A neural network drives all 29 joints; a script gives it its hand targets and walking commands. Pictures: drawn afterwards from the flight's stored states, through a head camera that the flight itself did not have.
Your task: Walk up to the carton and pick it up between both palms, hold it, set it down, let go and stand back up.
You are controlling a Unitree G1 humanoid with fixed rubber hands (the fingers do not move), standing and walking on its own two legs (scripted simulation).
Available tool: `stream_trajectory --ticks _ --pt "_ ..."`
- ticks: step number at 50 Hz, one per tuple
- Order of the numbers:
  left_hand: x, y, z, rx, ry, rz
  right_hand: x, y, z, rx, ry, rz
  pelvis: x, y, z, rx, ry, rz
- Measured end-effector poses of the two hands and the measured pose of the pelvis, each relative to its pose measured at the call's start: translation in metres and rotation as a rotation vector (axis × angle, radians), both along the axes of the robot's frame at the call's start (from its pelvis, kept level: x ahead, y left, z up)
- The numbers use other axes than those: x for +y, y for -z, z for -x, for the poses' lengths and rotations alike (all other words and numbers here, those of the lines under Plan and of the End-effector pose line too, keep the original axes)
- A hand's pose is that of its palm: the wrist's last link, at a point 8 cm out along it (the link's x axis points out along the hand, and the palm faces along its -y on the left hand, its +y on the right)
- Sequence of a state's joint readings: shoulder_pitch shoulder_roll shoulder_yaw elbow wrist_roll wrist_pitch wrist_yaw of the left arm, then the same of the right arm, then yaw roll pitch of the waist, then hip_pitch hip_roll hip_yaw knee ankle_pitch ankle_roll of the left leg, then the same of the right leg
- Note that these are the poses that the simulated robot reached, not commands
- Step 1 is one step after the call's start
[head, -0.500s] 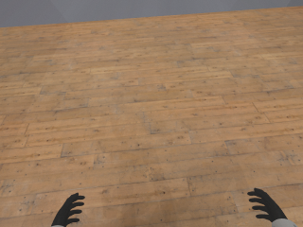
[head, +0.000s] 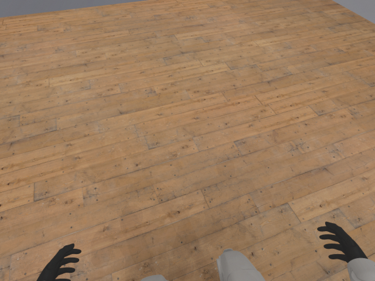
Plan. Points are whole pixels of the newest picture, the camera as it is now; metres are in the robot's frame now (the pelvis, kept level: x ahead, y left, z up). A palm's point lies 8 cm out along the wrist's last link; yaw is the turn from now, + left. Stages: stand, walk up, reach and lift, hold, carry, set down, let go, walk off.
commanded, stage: walk up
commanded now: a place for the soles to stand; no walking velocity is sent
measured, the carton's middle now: out of the picture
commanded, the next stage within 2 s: none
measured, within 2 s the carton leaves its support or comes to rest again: neither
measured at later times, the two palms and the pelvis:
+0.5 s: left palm out of the picture +0.08 +0.21 -0.06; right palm out of the picture -0.13 -0.42 -0.05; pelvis -0.14 -0.05 +0.00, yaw -23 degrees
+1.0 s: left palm out of the picture +0.05 +0.12 -0.09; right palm out of the picture -0.34 -0.41 -0.01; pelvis -0.23 -0.05 +0.01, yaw -42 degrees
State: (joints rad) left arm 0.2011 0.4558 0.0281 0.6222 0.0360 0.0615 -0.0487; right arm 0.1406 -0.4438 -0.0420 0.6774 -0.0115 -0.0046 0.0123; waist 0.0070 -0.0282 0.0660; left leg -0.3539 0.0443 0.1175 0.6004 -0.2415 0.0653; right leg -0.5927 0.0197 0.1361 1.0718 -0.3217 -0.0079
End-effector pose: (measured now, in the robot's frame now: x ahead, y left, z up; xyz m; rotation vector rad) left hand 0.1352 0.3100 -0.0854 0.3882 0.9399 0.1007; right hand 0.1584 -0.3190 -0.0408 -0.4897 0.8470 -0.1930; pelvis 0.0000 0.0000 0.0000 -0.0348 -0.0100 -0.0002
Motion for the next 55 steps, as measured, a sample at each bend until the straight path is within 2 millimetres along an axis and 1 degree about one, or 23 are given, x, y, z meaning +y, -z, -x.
stream_trajectory --ticks 4,7,10,14,16,18,21,23,25,27,31,33,35,37,39,41,43,45,48,51,55 --pt "-0.012 0.001 0.002 0.007 0.073 0.035 -0.014 -0.012 0.041 -0.012 0.060 0.026 -0.001 -0.004 0.021 -0.004 0.070 0.014" --pt "-0.024 0.000 0.002 0.009 0.132 0.039 -0.029 -0.013 0.076 -0.029 0.120 0.034 -0.004 -0.002 0.038 -0.015 0.127 0.005" --pt "-0.040 -0.004 0.001 0.003 0.197 0.025 -0.047 -0.009 0.115 -0.046 0.191 0.031 -0.010 0.001 0.055 -0.028 0.187 -0.012" --pt "-0.070 -0.008 0.003 -0.016 0.281 0.000 -0.076 0.000 0.172 -0.067 0.286 0.030 -0.025 0.009 0.081 -0.049 0.258 -0.037" --pt "-0.084 -0.008 0.009 -0.030 0.307 -0.016 -0.095 0.008 0.198 -0.068 0.324 0.035 -0.035 0.015 0.095 -0.055 0.286 -0.052" --pt "-0.092 -0.009 0.024 -0.023 0.319 -0.031 -0.108 0.016 0.224 -0.054 0.368 0.032 -0.042 0.019 0.109 -0.059 0.304 -0.044" --pt "-0.094 -0.018 0.047 0.023 0.327 -0.056 -0.108 0.019 0.253 -0.014 0.416 -0.005 -0.047 0.008 0.126 -0.050 0.332 -0.053" --pt "-0.096 -0.025 0.054 0.046 0.342 -0.068 -0.106 0.015 0.268 -0.004 0.433 -0.022 -0.047 -0.001 0.135 -0.033 0.375 -0.057" --pt "-0.099 -0.026 0.055 0.058 0.362 -0.069 -0.104 0.013 0.285 0.010 0.453 -0.024 -0.047 -0.004 0.143 -0.005 0.399 -0.052" --pt "-0.104 -0.019 0.056 0.070 0.389 -0.060 -0.103 0.011 0.303 0.028 0.478 -0.014 -0.047 -0.004 0.152 0.024 0.415 -0.038" --pt "-0.113 0.006 0.064 0.098 0.439 -0.014 -0.097 0.006 0.335 0.044 0.525 0.034 -0.042 0.002 0.167 0.059 0.459 -0.011" --pt "-0.121 0.017 0.071 0.107 0.460 0.021 -0.089 -0.001 0.351 0.043 0.554 0.047 -0.040 0.001 0.176 0.037 0.466 -0.025" --pt "-0.132 0.019 0.079 0.116 0.482 0.052 -0.084 -0.011 0.367 0.031 0.582 0.058 -0.038 -0.003 0.181 0.015 0.503 -0.022" --pt "-0.138 0.015 0.080 0.118 0.518 0.055 -0.083 -0.024 0.382 0.004 0.613 0.078 -0.037 -0.008 0.185 0.012 0.547 -0.005" --pt "-0.143 0.009 0.077 0.099 0.549 0.061 -0.084 -0.035 0.396 -0.021 0.636 0.103 -0.036 -0.012 0.190 0.008 0.576 0.012" --pt "-0.149 0.007 0.075 0.084 0.576 0.070 -0.085 -0.043 0.409 -0.041 0.654 0.125 -0.037 -0.013 0.195 0.007 0.603 0.020" --pt "-0.156 0.006 0.077 0.082 0.601 0.079 -0.086 -0.047 0.423 -0.052 0.672 0.135 -0.038 -0.014 0.202 0.006 0.630 0.023" --pt "-0.165 0.006 0.081 0.086 0.628 0.080 -0.087 -0.046 0.439 -0.055 0.697 0.136 -0.041 -0.014 0.209 0.003 0.655 0.018" --pt "-0.180 0.003 0.085 0.088 0.674 0.060 -0.089 -0.039 0.470 -0.057 0.743 0.122 -0.045 -0.011 0.221 -0.006 0.704 0.000" --pt "-0.200 -0.001 0.088 0.080 0.728 0.029 -0.093 -0.027 0.506 -0.064 0.801 0.104 -0.052 -0.006 0.235 -0.023 0.760 -0.026" --pt "-0.233 -0.007 0.094 0.048 0.800 -0.016 -0.105 -0.007 0.560 -0.075 0.884 0.089 -0.068 0.005 0.257 -0.050 0.833 -0.061"
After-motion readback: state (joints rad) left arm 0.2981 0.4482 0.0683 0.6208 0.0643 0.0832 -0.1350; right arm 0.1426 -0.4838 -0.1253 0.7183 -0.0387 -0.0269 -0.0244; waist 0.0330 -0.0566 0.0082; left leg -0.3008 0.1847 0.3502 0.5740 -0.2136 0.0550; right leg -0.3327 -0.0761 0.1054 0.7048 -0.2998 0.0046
